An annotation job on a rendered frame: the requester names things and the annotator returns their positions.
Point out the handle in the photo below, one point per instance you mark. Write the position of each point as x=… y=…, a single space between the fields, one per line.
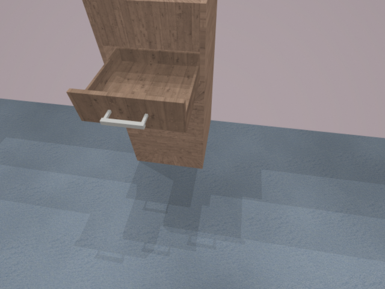
x=123 y=123

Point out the drawer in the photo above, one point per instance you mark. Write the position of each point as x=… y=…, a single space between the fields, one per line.
x=135 y=82

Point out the cabinet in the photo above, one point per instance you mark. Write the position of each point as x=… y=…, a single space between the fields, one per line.
x=163 y=25

